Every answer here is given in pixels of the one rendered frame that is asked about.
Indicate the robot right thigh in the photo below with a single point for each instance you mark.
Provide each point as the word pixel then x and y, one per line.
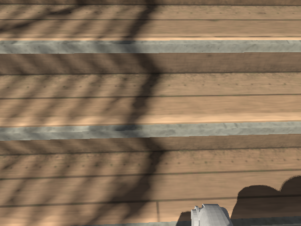
pixel 210 214

